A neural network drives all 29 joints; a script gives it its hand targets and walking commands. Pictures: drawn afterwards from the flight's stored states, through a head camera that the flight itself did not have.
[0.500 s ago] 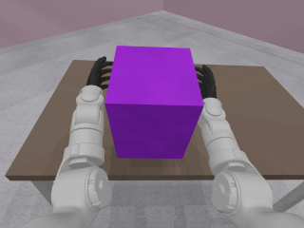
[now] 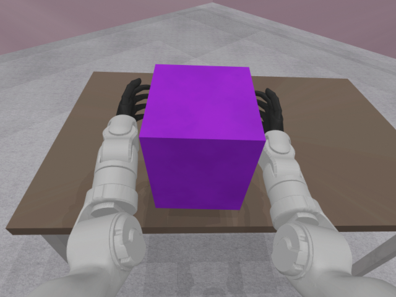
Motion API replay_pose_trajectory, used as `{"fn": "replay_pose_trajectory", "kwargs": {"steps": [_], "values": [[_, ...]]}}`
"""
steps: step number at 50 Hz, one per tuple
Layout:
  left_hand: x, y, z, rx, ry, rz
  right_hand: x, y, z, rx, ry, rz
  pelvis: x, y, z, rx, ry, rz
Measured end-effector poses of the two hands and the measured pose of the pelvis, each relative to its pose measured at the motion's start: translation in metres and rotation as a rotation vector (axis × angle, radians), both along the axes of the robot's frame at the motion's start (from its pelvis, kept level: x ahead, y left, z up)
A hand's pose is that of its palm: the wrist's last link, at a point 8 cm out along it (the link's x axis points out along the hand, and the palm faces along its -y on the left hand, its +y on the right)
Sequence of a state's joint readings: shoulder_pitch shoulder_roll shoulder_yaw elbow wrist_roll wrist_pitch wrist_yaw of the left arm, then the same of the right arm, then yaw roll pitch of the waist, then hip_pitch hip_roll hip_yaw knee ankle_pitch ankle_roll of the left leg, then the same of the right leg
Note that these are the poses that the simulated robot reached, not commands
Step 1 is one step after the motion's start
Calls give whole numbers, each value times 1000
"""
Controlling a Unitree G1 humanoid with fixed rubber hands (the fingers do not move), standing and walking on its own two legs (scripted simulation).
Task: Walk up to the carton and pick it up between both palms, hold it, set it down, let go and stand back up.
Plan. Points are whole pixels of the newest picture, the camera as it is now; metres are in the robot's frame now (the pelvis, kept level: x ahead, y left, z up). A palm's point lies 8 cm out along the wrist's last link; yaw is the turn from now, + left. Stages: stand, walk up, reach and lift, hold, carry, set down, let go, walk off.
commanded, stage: set down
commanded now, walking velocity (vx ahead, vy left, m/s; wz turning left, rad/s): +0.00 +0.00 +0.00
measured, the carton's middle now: (199, 141) +0.43 -0.03 +0.10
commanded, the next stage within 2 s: none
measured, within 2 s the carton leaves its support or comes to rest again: rests again in 1.50 s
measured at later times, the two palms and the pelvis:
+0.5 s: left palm (134, 121) +0.46 +0.12 +0.15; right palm (269, 132) +0.41 -0.17 +0.14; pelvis +0.01 +0.00 +0.00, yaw -1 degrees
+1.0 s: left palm (135, 129) +0.46 +0.12 +0.12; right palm (267, 139) +0.41 -0.17 +0.12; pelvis +0.01 +0.00 +0.00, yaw -2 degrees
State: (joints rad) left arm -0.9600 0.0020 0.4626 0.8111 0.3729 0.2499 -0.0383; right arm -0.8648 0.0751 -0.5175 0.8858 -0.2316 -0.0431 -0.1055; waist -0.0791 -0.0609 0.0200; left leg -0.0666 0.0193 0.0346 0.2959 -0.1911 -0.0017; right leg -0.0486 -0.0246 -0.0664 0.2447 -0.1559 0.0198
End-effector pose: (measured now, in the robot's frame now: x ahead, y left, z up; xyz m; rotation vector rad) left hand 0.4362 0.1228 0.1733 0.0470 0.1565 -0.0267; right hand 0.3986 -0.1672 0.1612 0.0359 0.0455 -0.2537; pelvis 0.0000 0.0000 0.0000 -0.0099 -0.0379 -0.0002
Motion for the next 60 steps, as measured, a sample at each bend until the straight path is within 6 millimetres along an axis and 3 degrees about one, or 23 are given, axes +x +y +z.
{"fn": "replay_pose_trajectory", "kwargs": {"steps": [31, 42, 60], "values": [[24, -6, -31, -25, 56, -20, 17, -5, -24, -7, 57, -19, 10, 0, 0, 1, 83, -18], [24, -5, -48, -28, 83, -26, 15, -4, -39, -9, 84, -26, 11, 3, -1, 1, 97, -25], [19, -3, -58, -34, 91, -22, 11, -3, -47, -30, 96, -18, 7, 3, 0, 2, 104, -27]]}}
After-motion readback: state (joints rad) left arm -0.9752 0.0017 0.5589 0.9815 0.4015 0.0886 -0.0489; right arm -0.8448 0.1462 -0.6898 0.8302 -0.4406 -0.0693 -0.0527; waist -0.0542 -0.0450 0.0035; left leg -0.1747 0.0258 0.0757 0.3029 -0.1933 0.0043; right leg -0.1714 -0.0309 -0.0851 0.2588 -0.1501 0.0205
